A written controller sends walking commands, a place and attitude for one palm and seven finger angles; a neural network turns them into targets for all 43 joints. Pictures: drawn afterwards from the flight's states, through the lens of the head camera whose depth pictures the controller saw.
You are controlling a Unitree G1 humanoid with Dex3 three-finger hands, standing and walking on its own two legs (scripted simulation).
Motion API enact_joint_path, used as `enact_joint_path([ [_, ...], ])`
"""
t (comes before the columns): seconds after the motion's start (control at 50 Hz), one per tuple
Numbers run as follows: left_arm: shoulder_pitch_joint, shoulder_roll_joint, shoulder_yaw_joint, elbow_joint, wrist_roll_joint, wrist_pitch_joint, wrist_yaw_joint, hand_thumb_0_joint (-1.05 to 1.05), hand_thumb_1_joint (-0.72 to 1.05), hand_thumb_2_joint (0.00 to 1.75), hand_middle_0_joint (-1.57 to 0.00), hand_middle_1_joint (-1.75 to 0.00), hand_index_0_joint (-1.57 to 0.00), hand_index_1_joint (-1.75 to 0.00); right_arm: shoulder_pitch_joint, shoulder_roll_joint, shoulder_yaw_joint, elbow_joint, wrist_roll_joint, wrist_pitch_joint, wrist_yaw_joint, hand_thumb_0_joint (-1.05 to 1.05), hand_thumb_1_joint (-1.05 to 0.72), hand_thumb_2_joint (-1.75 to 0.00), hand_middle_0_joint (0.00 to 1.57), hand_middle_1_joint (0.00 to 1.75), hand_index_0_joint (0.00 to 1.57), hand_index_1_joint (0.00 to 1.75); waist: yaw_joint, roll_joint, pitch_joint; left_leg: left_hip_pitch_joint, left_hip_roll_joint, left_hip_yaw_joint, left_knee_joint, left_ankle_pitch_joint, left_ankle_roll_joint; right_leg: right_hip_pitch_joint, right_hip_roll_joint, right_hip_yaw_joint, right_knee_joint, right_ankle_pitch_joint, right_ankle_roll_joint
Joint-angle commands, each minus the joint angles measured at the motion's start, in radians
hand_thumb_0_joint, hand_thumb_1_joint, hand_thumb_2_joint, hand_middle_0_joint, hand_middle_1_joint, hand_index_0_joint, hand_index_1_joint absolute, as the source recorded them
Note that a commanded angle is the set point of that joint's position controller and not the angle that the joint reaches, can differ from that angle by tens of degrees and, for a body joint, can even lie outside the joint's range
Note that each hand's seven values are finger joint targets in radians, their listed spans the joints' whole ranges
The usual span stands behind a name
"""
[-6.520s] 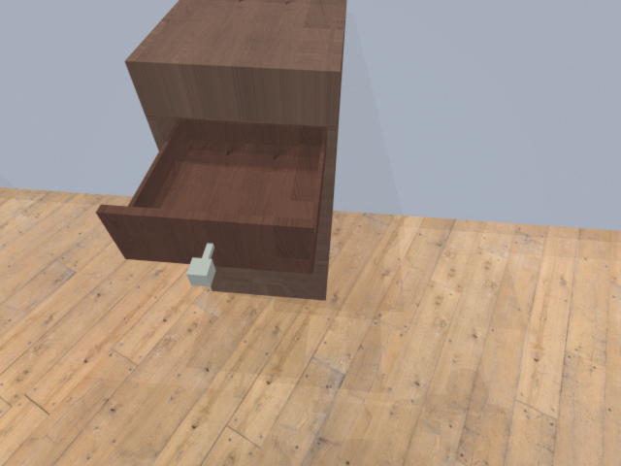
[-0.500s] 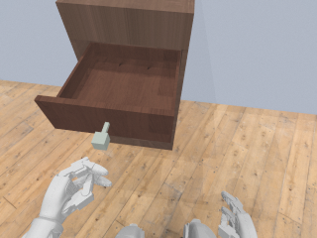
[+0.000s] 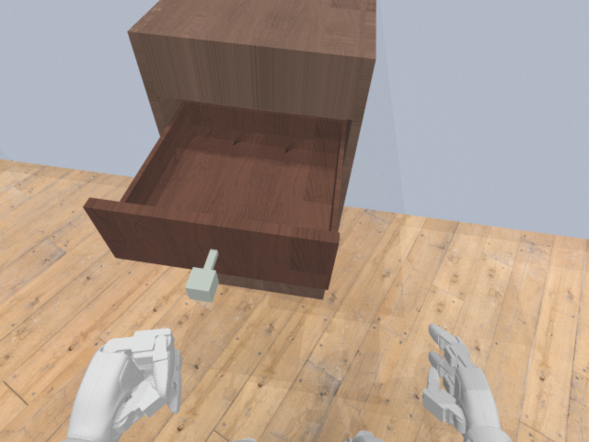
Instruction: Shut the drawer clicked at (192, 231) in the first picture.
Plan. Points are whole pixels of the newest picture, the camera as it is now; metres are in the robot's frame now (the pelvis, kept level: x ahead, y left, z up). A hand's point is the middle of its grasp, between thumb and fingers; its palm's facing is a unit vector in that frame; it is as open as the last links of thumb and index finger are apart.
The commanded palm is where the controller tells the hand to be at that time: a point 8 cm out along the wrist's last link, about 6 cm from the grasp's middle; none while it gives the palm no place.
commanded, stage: raise the hand and make a fist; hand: left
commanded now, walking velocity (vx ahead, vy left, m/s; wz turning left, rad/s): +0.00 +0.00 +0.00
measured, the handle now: (206, 273) +0.36 +0.17 -0.02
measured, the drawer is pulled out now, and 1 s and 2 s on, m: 0.30 0.30 0.30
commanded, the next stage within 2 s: bring the fist close to the handle in 0.62 s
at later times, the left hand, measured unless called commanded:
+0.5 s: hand (160, 390) +0.17 +0.16 +0.08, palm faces -0.05 -1.00 -0.06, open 3.3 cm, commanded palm +0.13 +0.21 +0.09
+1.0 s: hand (179, 377) +0.19 +0.15 +0.06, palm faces -0.06 -1.00 -0.06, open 3.3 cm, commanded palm +0.17 +0.21 +0.06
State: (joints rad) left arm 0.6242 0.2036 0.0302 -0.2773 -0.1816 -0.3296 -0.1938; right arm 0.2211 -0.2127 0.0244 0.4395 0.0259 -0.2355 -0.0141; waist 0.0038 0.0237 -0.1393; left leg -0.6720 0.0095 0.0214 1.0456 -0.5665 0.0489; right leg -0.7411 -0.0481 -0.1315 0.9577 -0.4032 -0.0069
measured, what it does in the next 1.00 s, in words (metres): stands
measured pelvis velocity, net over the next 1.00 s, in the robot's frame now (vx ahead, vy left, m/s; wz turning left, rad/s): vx -0.01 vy -0.02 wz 0.01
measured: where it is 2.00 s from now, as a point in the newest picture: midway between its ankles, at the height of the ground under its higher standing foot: outside the picture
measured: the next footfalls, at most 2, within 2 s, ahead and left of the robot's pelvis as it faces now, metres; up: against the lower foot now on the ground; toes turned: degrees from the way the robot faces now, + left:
none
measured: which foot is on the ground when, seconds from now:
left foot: down 0.00-1.00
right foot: down 0.00-1.00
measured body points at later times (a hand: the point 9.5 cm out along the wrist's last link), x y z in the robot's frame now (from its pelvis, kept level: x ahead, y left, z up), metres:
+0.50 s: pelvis +0.00 -0.01 +0.01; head +0.03 +0.00 +0.46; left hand +0.16 +0.21 +0.09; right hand +0.19 -0.24 -0.05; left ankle -0.03 +0.08 -0.67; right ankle +0.04 -0.12 -0.67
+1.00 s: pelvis -0.01 -0.02 +0.00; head +0.04 -0.01 +0.45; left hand +0.19 +0.20 +0.06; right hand +0.18 -0.24 -0.06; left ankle -0.03 +0.08 -0.67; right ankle +0.04 -0.12 -0.67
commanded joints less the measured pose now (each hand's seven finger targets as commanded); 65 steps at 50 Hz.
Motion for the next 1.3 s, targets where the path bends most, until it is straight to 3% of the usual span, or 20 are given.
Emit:
enact_joint_path([
  [0.0, 0.053, 0.066, 0.051, -0.243, -0.013, -0.041, -0.002, 0.0, 0.9, 0.9, -1.4, -1.6, -1.4, -1.6, -0.032, -0.123, -0.06, -0.159, 0.011, -0.036, -0.006, 0.0, -0.9, -0.9, 0.2, 0.3, 0.2, 0.3, -0.001, 0.024, -0.119, 0.042, 0.005, -0.076, -0.216, 0.428, -0.05, 0.2, 0.041, 0.033, -0.096, 0.191, -0.022],
  [0.08, 0.056, 0.073, 0.064, -0.254, -0.021, -0.036, -0.006, 0.0, 0.9, 0.9, -1.4, -1.6, -1.4, -1.6, -0.03, -0.118, -0.057, -0.15, 0.011, -0.038, -0.005, 0.0, -0.9, -0.9, 0.2, 0.3, 0.2, 0.3, -0.007, 0.009, -0.108, 0.051, 0.008, -0.078, -0.217, 0.444, -0.052, 0.204, 0.043, 0.031, -0.106, 0.208, -0.019],
  [0.12, 0.052, 0.061, 0.047, -0.274, -0.024, -0.04, -0.014, 0.0, 0.9, 0.9, -1.4, -1.6, -1.4, -1.6, -0.036, -0.121, -0.054, -0.153, 0.011, -0.045, -0.004, 0.0, -0.9, -0.9, 0.2, 0.3, 0.2, 0.3, -0.008, 0.034, -0.099, 0.053, 0.008, -0.079, -0.222, 0.422, -0.054, 0.196, 0.042, 0.031, -0.109, 0.186, -0.019],
  [0.16, 0.046, 0.085, 0.072, -0.263, -0.025, -0.04, -0.013, 0.0, 0.9, 0.9, -1.4, -1.6, -1.4, -1.6, -0.038, -0.124, -0.056, -0.143, 0.014, -0.05, -0.008, 0.0, -0.9, -0.9, 0.2, 0.3, 0.2, 0.3, -0.013, 0.001, -0.095, 0.048, 0.007, -0.08, -0.223, 0.397, -0.048, 0.206, 0.043, 0.035, -0.119, 0.177, -0.019],
  [0.2, 0.068, 0.084, 0.075, -0.273, -0.028, -0.038, -0.018, 0.0, 0.9, 0.9, -1.4, -1.6, -1.4, -1.6, -0.032, -0.119, -0.056, -0.142, 0.014, -0.057, -0.008, 0.0, -0.9, -0.9, 0.2, 0.3, 0.2, 0.3, -0.005, 0.026, -0.116, 0.062, 0.006, -0.078, -0.227, 0.414, -0.05, 0.22, 0.038, 0.037, -0.123, 0.186, -0.019],
  [0.3, 0.099, 0.073, 0.084, -0.232, -0.039, -0.033, -0.025, 0.0, 0.9, 0.9, -1.4, -1.6, -1.4, -1.6, -0.043, -0.12, -0.061, -0.13, 0.017, -0.066, -0.008, 0.0, -0.9, -0.9, 0.2, 0.3, 0.2, 0.3, -0.003, -0.012, -0.087, 0.031, 0.0, -0.071, -0.231, 0.385, -0.046, 0.234, 0.036, 0.04, -0.137, 0.181, -0.019],
  [0.36, 0.083, 0.11, 0.119, -0.242, -0.041, -0.046, -0.02, 0.0, 0.9, 0.9, -1.4, -1.6, -1.4, -1.6, -0.054, -0.123, -0.062, -0.127, 0.017, -0.07, -0.011, 0.0, -0.9, -0.9, 0.2, 0.3, 0.2, 0.3, 0.004, 0.004, -0.084, 0.018, -0.003, -0.067, -0.233, 0.35, -0.042, 0.242, 0.035, 0.05, -0.143, 0.151, -0.023],
  [0.44, 0.071, 0.082, 0.097, -0.245, -0.052, -0.065, -0.022, 0.0, 0.9, 0.9, -1.4, -1.6, -1.4, -1.6, -0.046, -0.123, -0.058, -0.126, 0.018, -0.081, -0.011, 0.0, -0.9, -0.9, 0.2, 0.3, 0.2, 0.3, -0.002, 0.025, -0.072, 0.021, -0.005, -0.066, -0.237, 0.323, -0.041, 0.229, 0.033, 0.051, -0.153, 0.119, -0.023],
  [0.52, 0.013, 0.101, 0.11, -0.213, -0.054, -0.066, -0.021, 0.0, 0.9, 0.9, -1.4, -1.6, -1.4, -1.6, -0.042, -0.13, -0.057, -0.114, 0.017, -0.088, -0.017, 0.0, -0.9, -0.9, 0.2, 0.3, 0.2, 0.3, -0.017, 0.013, -0.053, 0.003, -0.008, -0.064, -0.234, 0.268, -0.036, 0.219, 0.031, 0.067, -0.173, 0.07, -0.02],
  [0.58, 0.033, 0.111, 0.127, -0.201, -0.051, -0.061, -0.028, 0.0, 0.9, 0.9, -1.4, -1.6, -1.4, -1.6, -0.041, -0.13, -0.056, -0.111, 0.019, -0.091, -0.019, 0.0, -0.9, -0.9, 0.2, 0.3, 0.2, 0.3, -0.006, 0.032, -0.087, 0.022, -0.008, -0.062, -0.24, 0.294, -0.035, 0.242, 0.03, 0.065, -0.17, 0.096, -0.022],
  [0.66, 0.026, 0.116, 0.135, -0.178, -0.056, -0.046, -0.029, 0.0, 0.9, 0.9, -1.4, -1.6, -1.4, -1.6, -0.051, -0.131, -0.057, -0.103, 0.018, -0.095, -0.02, 0.0, -0.9, -0.9, 0.2, 0.3, 0.2, 0.3, -0.008, -0.013, -0.069, 0.016, -0.006, -0.062, -0.242, 0.3, -0.032, 0.25, 0.031, 0.066, -0.182, 0.109, -0.02],
  [0.7, -0.005, 0.095, 0.103, -0.201, -0.056, -0.047, -0.033, 0.0, 0.9, 0.9, -1.4, -1.6, -1.4, -1.6, -0.045, -0.13, -0.052, -0.108, 0.016, -0.099, -0.019, 0.0, -0.9, -0.9, 0.2, 0.3, 0.2, 0.3, -0.014, 0.013, -0.075, 0.026, -0.01, -0.06, -0.246, 0.295, -0.033, 0.249, 0.028, 0.067, -0.181, 0.108, -0.018],
  [0.76, -0.033, 0.094, 0.111, -0.128, -0.05, -0.047, -0.028, 0.0, 0.9, 0.9, -1.4, -1.6, -1.4, -1.6, -0.049, -0.137, -0.052, -0.094, 0.013, -0.093, -0.022, 0.0, -0.9, -0.9, 0.2, 0.3, 0.2, 0.3, -0.023, -0.026, -0.02, -0.012, -0.011, -0.062, -0.24, 0.25, -0.033, 0.211, 0.031, 0.067, -0.184, 0.055, -0.018],
  [0.82, -0.079, 0.082, 0.085, -0.127, -0.044, -0.069, -0.03, 0.0, 0.9, 0.9, -1.4, -1.6, -1.4, -1.6, -0.033, -0.139, -0.05, -0.098, 0.009, -0.098, -0.022, 0.0, -0.9, -0.9, 0.2, 0.3, 0.2, 0.3, -0.028, -0.001, -0.055, -0.007, -0.015, -0.061, -0.224, 0.243, -0.033, 0.189, 0.03, 0.069, -0.165, 0.051, -0.017],
  [0.86, -0.103, 0.118, 0.12, -0.096, -0.037, -0.076, -0.025, 0.0, 0.9, 0.9, -1.4, -1.6, -1.4, -1.6, -0.03, -0.144, -0.052, -0.09, 0.005, -0.094, -0.025, 0.0, -0.9, -0.9, 0.2, 0.3, 0.2, 0.3, -0.029, -0.022, -0.07, -0.032, -0.016, -0.059, -0.207, 0.24, -0.032, 0.188, 0.03, 0.077, -0.157, 0.046, -0.018],
  [0.9, -0.123, 0.1, 0.106, -0.089, -0.038, -0.089, -0.031, 0.0, 0.9, 0.9, -1.4, -1.6, -1.4, -1.6, -0.026, -0.142, -0.05, -0.095, 0.004, -0.091, -0.024, 0.0, -0.9, -0.9, 0.2, 0.3, 0.2, 0.3, -0.024, 0.011, -0.088, -0.033, -0.018, -0.058, -0.201, 0.254, -0.035, 0.187, 0.028, 0.076, -0.14, 0.064, -0.021],
  [0.98, -0.158, 0.094, 0.109, -0.054, -0.043, -0.103, -0.032, 0.0, 0.9, 0.9, -1.4, -1.6, -1.4, -1.6, -0.02, -0.144, -0.052, -0.091, 0.001, -0.086, -0.023, 0.0, -0.9, -0.9, 0.2, 0.3, 0.2, 0.3, -0.024, 0.012, -0.134, -0.044, -0.02, -0.056, -0.178, 0.288, -0.035, 0.185, 0.028, 0.075, -0.114, 0.106, -0.021],
  [1.16, -0.25, 0.126, 0.139, 0.044, -0.045, -0.118, -0.044, 0.0, 0.9, 0.9, -1.4, -1.6, -1.4, -1.6, -0.021, -0.156, -0.058, -0.08, -0.002, -0.069, -0.022, 0.0, -0.9, -0.9, 0.2, 0.3, 0.2, 0.3, -0.028, -0.019, -0.175, -0.116, -0.018, -0.054, -0.127, 0.294, -0.034, 0.15, 0.026, 0.084, -0.066, 0.115, -0.022],
  [1.2, -0.277, 0.096, 0.111, 0.051, -0.049, -0.126, -0.048, 0.0, 0.9, 0.9, -1.4, -1.6, -1.4, -1.6, -0.017, -0.153, -0.057, -0.081, -0.002, -0.069, -0.019, 0.0, -0.9, -0.9, 0.2, 0.3, 0.2, 0.3, -0.032, -0.007, -0.189, -0.121, -0.02, -0.053, -0.117, 0.296, -0.035, 0.139, 0.023, 0.084, -0.054, 0.125, -0.02],
  [1.28, -0.312, 0.102, 0.113, 0.081, -0.04, -0.141, -0.041, 0.0, 0.9, 0.9, -1.4, -1.6, -1.4, -1.6, -0.016, -0.159, -0.059, -0.077, -0.006, -0.061, -0.015, 0.0, -0.9, -0.9, 0.2, 0.3, 0.2, 0.3, -0.033, 0.002, -0.204, -0.145, -0.018, -0.056, -0.093, 0.303, -0.035, 0.104, 0.024, 0.082, -0.022, 0.126, -0.022],
])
